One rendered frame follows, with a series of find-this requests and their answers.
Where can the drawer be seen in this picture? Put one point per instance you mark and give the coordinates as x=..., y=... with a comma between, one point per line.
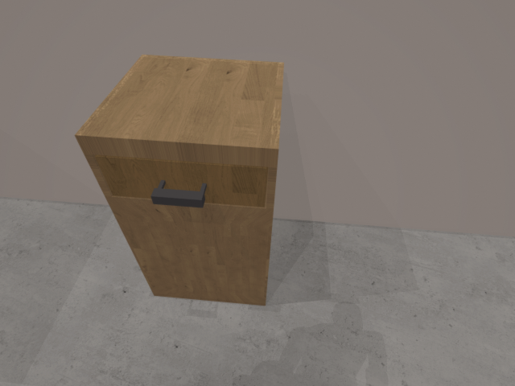
x=226, y=183

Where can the cabinet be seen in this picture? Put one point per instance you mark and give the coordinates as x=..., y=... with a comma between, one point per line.
x=196, y=110

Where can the handle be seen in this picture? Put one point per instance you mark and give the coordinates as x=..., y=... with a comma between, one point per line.
x=178, y=197

